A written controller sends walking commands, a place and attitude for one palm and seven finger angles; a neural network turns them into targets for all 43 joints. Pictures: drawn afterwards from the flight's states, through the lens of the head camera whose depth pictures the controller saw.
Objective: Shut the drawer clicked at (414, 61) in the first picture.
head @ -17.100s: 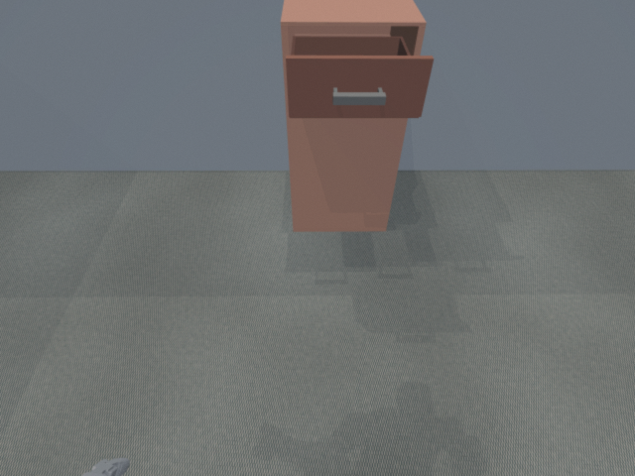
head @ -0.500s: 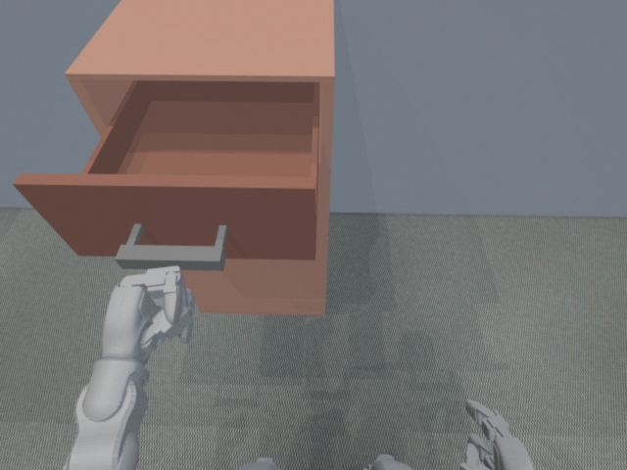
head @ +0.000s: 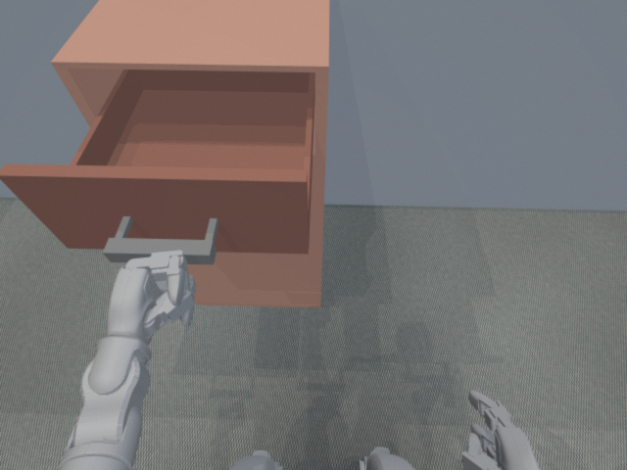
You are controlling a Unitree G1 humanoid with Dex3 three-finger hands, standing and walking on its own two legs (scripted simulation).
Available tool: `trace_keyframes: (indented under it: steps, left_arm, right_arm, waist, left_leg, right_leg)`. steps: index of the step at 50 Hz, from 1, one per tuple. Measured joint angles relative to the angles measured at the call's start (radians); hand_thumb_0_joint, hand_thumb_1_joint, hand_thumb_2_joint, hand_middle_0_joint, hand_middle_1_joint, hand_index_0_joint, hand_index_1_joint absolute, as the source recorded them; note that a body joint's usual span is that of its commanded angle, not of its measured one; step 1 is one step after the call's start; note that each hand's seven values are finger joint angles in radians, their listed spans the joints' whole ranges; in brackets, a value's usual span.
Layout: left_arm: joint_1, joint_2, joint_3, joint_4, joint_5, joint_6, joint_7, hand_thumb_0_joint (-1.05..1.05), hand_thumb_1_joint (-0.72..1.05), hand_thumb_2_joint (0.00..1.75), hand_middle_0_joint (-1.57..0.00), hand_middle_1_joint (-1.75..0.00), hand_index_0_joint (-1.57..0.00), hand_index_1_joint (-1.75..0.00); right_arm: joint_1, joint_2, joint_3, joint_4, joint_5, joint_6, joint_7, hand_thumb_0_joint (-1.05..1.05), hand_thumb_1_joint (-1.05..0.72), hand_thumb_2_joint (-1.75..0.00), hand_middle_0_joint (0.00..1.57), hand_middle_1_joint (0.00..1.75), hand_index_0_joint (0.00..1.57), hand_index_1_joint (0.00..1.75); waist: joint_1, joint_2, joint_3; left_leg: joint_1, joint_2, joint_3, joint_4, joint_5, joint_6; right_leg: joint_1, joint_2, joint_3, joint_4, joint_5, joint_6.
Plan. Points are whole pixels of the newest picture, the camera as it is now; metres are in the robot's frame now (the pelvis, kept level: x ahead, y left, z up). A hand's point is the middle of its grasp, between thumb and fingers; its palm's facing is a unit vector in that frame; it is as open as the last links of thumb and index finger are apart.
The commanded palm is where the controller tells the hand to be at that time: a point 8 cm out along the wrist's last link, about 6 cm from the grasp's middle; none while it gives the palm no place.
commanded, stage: push the drawer shut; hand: left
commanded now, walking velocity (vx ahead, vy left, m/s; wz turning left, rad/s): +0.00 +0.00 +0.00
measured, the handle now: (165, 237) +0.39 +0.21 +0.06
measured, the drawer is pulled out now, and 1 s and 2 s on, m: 0.22 0.11 0.00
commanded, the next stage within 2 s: none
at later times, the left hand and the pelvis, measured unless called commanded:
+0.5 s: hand (194, 257) +0.37 +0.17 +0.05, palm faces +0.00 -1.00 -0.06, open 3.2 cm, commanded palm +0.36 +0.22 +0.06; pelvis -0.02 -0.01 +0.00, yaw +0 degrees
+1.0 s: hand (202, 217) +0.43 +0.17 +0.05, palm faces +0.00 -1.00 -0.04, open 3.1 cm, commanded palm +0.42 +0.22 +0.06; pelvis -0.01 +0.01 -0.01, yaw -1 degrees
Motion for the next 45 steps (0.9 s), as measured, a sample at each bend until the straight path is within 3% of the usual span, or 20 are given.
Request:
trace_keyframes:
  steps: [13, 29, 45]
  left_arm:
    - [-0.151, 0.030, 0.027, 0.163, -0.005, -0.039, -0.022, 0.02, 0.81, 0.93, -1.40, -1.60, -1.40, -1.60]
    - [-0.409, 0.087, 0.084, 0.446, 0.014, -0.057, -0.044, 0.04, 0.82, 0.94, -1.40, -1.60, -1.39, -1.60]
    - [-0.566, 0.115, 0.135, 0.619, 0.045, -0.099, -0.038, 0.03, 0.80, 0.91, -1.40, -1.60, -1.39, -1.60]
  right_arm:
    - [0.008, -0.008, 0.001, 0.059, 0.004, 0.006, -0.014, 0.01, -0.90, -0.90, 0.20, 0.30, 0.20, 0.30]
    - [0.043, -0.016, 0.007, 0.076, 0.006, 0.032, -0.016, 0.01, -0.90, -0.90, 0.20, 0.30, 0.20, 0.30]
    - [0.088, -0.014, 0.001, 0.084, -0.009, 0.069, 0.003, 0.01, -0.90, -0.90, 0.20, 0.30, 0.20, 0.30]
  waist:
    - [0.000, 0.004, 0.014]
    - [-0.038, -0.007, 0.019]
    - [-0.067, -0.008, 0.007]
  left_leg:
    - [-0.027, 0.001, -0.015, 0.012, 0.011, -0.008]
    - [-0.059, 0.008, -0.009, 0.009, 0.029, -0.008]
    - [-0.109, 0.008, 0.007, 0.024, 0.022, 0.008]
  right_leg:
    - [-0.021, 0.000, -0.015, 0.009, 0.006, -0.009]
    - [-0.053, 0.007, -0.009, -0.001, 0.032, -0.011]
    - [-0.105, 0.008, 0.008, 0.004, 0.037, 0.003]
